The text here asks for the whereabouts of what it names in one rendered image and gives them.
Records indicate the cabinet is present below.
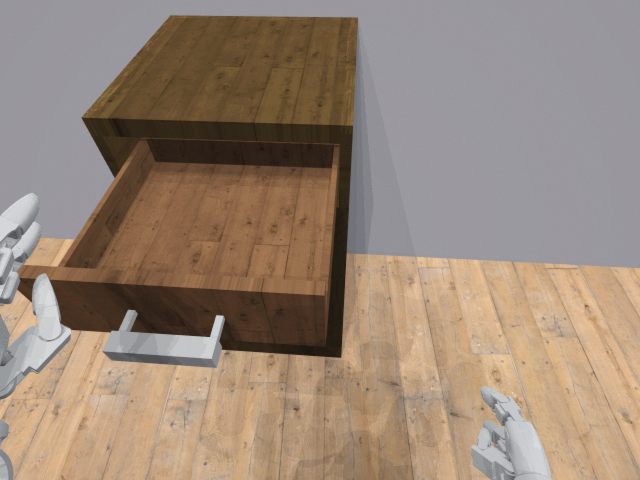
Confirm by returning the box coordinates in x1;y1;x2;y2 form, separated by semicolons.
81;15;358;358

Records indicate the drawer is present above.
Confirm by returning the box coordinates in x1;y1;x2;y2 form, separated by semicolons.
17;138;339;347

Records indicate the right robot hand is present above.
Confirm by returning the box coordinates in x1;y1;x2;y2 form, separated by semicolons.
471;386;552;480

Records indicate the left robot hand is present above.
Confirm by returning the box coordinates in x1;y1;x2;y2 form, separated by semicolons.
0;193;71;402

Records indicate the handle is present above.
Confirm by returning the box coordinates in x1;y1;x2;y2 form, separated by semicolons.
102;310;225;368

